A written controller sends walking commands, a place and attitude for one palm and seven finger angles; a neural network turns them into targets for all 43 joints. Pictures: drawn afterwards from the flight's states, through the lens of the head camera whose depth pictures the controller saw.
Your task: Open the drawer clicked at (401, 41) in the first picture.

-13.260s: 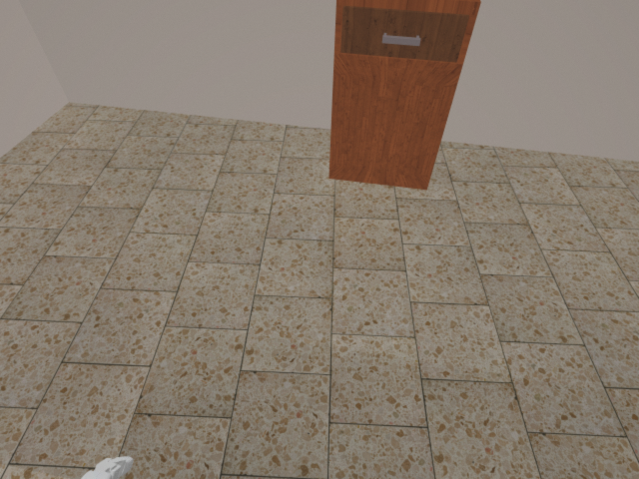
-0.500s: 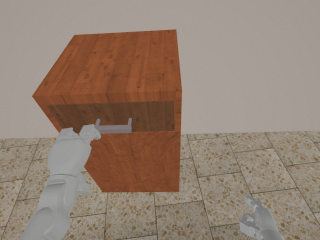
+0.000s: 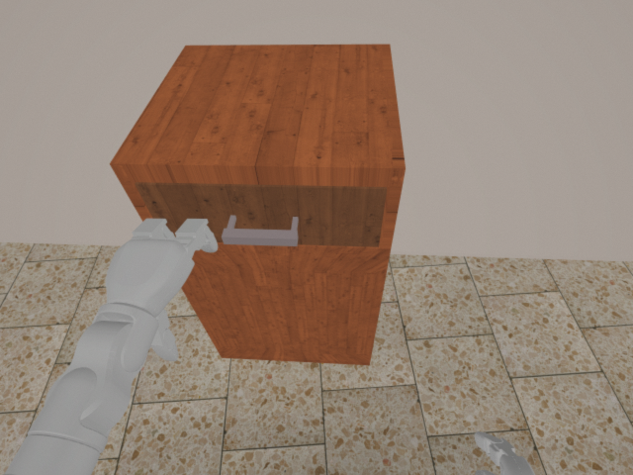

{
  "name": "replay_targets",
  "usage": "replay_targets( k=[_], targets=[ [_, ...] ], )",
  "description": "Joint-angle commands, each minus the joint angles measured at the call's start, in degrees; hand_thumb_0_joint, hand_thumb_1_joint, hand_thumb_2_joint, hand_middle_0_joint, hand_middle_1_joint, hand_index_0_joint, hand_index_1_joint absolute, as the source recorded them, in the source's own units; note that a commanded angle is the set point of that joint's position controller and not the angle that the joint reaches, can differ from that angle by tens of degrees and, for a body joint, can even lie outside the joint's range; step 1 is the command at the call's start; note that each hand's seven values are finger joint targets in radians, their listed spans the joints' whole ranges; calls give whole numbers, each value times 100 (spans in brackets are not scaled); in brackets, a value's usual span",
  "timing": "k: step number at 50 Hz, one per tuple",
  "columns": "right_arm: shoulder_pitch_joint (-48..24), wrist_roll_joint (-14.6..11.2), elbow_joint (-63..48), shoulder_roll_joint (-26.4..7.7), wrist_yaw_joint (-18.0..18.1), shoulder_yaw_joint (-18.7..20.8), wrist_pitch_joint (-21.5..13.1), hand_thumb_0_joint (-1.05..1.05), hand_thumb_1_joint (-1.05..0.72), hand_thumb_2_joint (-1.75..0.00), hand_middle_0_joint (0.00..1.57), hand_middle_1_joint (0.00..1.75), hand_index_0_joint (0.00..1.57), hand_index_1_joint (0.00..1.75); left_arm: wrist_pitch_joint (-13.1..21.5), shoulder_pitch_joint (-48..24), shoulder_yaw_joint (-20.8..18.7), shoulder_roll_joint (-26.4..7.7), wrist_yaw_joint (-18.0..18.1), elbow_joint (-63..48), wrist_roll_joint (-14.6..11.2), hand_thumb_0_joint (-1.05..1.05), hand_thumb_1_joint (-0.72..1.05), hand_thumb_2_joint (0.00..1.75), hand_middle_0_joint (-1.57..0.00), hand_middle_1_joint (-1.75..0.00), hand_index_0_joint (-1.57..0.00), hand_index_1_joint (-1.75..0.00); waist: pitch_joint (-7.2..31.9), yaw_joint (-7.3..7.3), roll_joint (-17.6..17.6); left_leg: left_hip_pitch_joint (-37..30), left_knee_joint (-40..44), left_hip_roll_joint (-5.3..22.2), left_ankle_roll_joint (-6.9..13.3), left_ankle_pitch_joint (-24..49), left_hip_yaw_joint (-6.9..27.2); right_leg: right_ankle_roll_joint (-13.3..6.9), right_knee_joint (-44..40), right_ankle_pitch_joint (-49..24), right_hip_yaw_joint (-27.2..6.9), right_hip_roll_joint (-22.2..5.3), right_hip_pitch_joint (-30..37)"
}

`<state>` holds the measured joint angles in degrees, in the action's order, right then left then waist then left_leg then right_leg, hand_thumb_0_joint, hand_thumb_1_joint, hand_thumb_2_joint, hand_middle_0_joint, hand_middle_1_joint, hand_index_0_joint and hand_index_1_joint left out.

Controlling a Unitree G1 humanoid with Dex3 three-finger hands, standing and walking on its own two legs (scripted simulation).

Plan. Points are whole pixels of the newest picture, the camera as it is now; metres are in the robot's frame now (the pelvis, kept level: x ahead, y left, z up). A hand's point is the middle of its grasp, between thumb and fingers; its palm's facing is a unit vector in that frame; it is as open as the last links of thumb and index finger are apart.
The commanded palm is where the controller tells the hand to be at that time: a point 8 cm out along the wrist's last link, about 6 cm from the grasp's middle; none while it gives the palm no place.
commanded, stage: raise the hand with hooked fingers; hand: left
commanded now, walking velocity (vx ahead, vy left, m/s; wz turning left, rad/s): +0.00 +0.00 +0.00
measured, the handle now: (262, 229) +0.52 +0.18 -0.06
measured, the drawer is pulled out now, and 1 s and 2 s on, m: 0.00 0.00 0.00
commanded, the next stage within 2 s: move the hooked fingers above the handle in 0.08 s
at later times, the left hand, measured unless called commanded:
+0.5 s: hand (194, 266) +0.34 +0.22 +0.06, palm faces +0.03 -0.06 -1.00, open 13.8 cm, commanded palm +0.32 +0.22 +0.11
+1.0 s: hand (212, 250) +0.39 +0.21 +0.03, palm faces +0.00 -0.03 -1.00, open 13.8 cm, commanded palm +0.37 +0.21 +0.09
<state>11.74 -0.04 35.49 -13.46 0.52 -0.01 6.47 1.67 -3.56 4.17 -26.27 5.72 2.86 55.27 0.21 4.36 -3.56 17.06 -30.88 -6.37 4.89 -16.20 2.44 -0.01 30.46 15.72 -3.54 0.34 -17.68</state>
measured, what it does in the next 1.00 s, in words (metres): stands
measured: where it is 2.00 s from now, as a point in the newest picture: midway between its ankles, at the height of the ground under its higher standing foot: outside the picture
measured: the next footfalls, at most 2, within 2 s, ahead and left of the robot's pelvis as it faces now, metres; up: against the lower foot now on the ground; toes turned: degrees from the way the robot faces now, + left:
none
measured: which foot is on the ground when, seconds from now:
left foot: down 0.00-1.00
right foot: down 0.00-1.00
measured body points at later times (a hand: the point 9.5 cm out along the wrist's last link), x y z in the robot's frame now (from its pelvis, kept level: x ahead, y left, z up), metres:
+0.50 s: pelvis +0.00 -0.03 +0.00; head +0.04 -0.05 +0.45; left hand +0.34 +0.22 +0.12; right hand +0.18 -0.26 -0.12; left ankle -0.01 +0.06 -0.73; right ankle +0.00 -0.14 -0.73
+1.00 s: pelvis +0.02 -0.04 -0.01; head +0.07 -0.07 +0.43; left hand +0.39 +0.21 +0.09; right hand +0.15 -0.31 -0.14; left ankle -0.01 +0.06 -0.73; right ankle +0.00 -0.14 -0.73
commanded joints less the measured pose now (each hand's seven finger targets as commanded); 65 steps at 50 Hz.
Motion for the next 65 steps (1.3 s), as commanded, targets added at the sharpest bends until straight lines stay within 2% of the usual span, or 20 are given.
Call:
replay_targets(
  k=[1, 8, 13, 18, 19, 22, 27, 31, 33, 35, 39, 42, 46, 49, 52, 55, 57, 60, 63, 65],
  targets=[
    [-715, -29, -793, -638, 56, 305, -298, 0, -90, -90, 20, 30, 20, 30, -111, -1748, -902, -1071, 642, -978, -32, 0, -50, 30, -30, -120, -30, -120, 1493, 40, -18, -715, 545, 575, -658, 1886, 404, -348, -142, -649, 449, 199, 194],
    [-761, -70, -821, -712, 80, 307, -256, 0, -90, -90, 20, 30, 20, 30, -564, -1680, -287, -730, 330, -873, -68, 0, -50, 30, -30, -120, -30, -120, 1543, -94, 70, -717, 561, 552, -583, 1735, 295, -320, -229, -653, 430, 161, 348],
    [-721, -36, -731, -730, 210, 218, -226, 0, -90, -90, 20, 30, 20, 30, -396, -2502, -501, -1148, 191, -325, 84, 0, -50, 30, -30, -120, -30, -120, 1174, -178, 322, -386, 596, 478, -441, 1103, 163, -333, -316, -388, 436, 180, 212],
    [-639, -13, -728, -649, 287, 245, -278, 0, -90, -90, 20, 30, 20, 30, -26, -2708, -920, -1489, 445, -105, 162, 0, -50, 30, -30, -120, -30, -120, 1640, -30, -47, -433, 397, 375, -438, 1551, 123, -378, -175, -740, 380, 192, 400],
    [-647, -26, -724, -624, 286, 244, -280, 0, -90, -90, 20, 30, 20, 30, -8, -2822, -738, -1268, 483, -7, 138, 0, -50, 30, -30, -120, -30, -120, 1594, -75, -115, -403, 362, 356, -432, 1551, 82, -373, -165, -786, 383, 187, 313],
    [-540, -46, -687, -673, 275, 295, -272, 0, -90, -90, 20, 30, 20, 30, -54, -2613, -925, -1345, 558, 478, 115, 0, -50, 30, -30, -120, -30, -120, 1677, -55, 85, -234, 271, 337, -398, 1640, 3, -354, -127, -1009, 339, 216, 366],
    [-467, -81, -718, -751, 270, 328, -215, 0, -90, -90, 20, 30, 20, 30, -208, -2694, -584, -1070, 440, 932, 83, 0, -50, 30, -30, -120, -30, -120, 1743, -196, 493, 62, 90, 309, -292, 1604, -135, -287, -47, -1362, 250, 175, 406],
    [-398, -48, -741, -765, 313, 378, -197, 0, -90, -90, 20, 30, 20, 30, -21, -2893, -695, -1317, 367, 727, 60, 0, -50, 30, -30, -120, -30, -120, 2118, -195, 453, 110, -120, 257, -214, 1779, -190, -242, 102, -1942, 109, 104, 633],
    [-342, -16, -740, -771, 336, 405, -194, 0, -90, -90, 20, 30, 20, 30, 171, -2922, -985, -1611, 407, 584, 64, 0, -50, 30, -30, -120, -30, -120, 2350, -143, 373, 191, -200, 235, -198, 1898, -188, -230, 207, -2247, 36, 79, 814],
    [-317, -12, -714, -737, 344, 429, -187, 0, -90, -90, 20, 30, 20, 30, 314, -2788, -1049, -1563, 501, 576, 53, 0, -50, 30, -30, -120, -30, -120, 2365, -142, 383, 272, -273, 224, -198, 1991, -199, -207, 290, -2536, 18, 68, 791],
    [-196, -58, -591, -729, 343, 479, -179, 0, -90, -90, 20, 30, 20, 30, 370, -2864, -1319, -1729, 792, 1038, 128, 0, -50, 30, -30, -120, -30, -120, 2131, -169, 427, 576, -348, 231, -217, 1836, -236, -205, 368, -2438, 26, 85, 547],
    [-122, -74, -546, -763, 315, 517, -169, 0, -90, -90, 20, 30, 20, 30, 240, -3096, -1263, -1701, 950, 1246, 205, 0, -50, 30, -30, -120, -30, -120, 2303, -215, 306, 593, -419, 236, -241, 1959, -265, -233, 452, -2428, 63, 112, 468],
    [-33, -89, -562, -782, 269, 562, -156, 0, -90, -90, 20, 30, 20, 30, 13, -3216, -796, -1291, 945, 1402, 232, 0, -50, 30, -30, -120, -30, -120, 2535, -321, 208, 399, -527, 269, -232, 2168, -300, -219, 505, -2569, 113, 125, 341],
    [41, -101, -561, -814, 268, 566, -124, 0, -90, -90, 20, 30, 20, 30, -47, -3411, -514, -1056, 835, 1631, 189, 0, -50, 30, -30, -120, -30, -120, 2463, -439, 420, 393, -545, 293, -211, 2096, -267, -210, 488, -2386, 165, 146, 196],
    [141, -99, -509, -872, 320, 536, -92, 0, -90, -90, 20, 30, 20, 30, -7, -3896, -634, -1306, 778, 2037, 244, 0, -50, 30, -30, -120, -30, -120, 2239, -517, 662, 594, -527, 302, -199, 1800, -230, -218, 464, -2030, 204, 154, 30],
    [235, -67, -494, -806, 317, 548, -93, 0, -90, -90, 20, 30, 20, 30, 180, -4412, -595, -1297, 883, 2081, 392, 0, -50, 30, -30, -120, -30, -120, 2450, -486, 317, 440, -597, 306, -203, 1863, -200, -254, 541, -1850, 221, 159, -182],
    [320, -43, -452, -818, 322, 547, -73, 0, -90, -90, 20, 30, 20, 30, 300, -4672, -852, -1595, 1028, 2192, 486, 0, -50, 30, -30, -120, -30, -120, 2584, -453, 114, 437, -667, 316, -241, 2018, -137, -308, 648, -1755, 258, 188, -290],
    [446, -40, -379, -780, 286, 557, -101, 0, -90, -90, 20, 30, 20, 30, 309, -5047, -654, -1328, 1246, 2686, 560, 0, -50, 30, -30, -120, -30, -120, 2447, -593, 53, 523, -743, 357, -271, 1856, -120, -309, 710, -1458, 333, 221, -743],
    [586, -22, -351, -801, 215, 573, -87, 0, -90, -90, 20, 30, 20, 30, 176, -5110, -653, -1297, 1423, 3095, 617, 0, -50, 30, -30, -120, -30, -120, 2737, -554, -57, 513, -788, 388, -337, 2036, -85, -339, 834, -1406, 399, 254, -832],
    [679, -29, -310, -826, 166, 588, -73, 0, -90, -90, 20, 30, 20, 30, 21, -5149, -454, -1049, 1447, 3501, 590, 0, -50, 30, -30, -120, -30, -120, 2667, -640, 141, 535, -807, 426, -337, 2010, -94, -326, 804, -1349, 436, 276, -962]
  ],
)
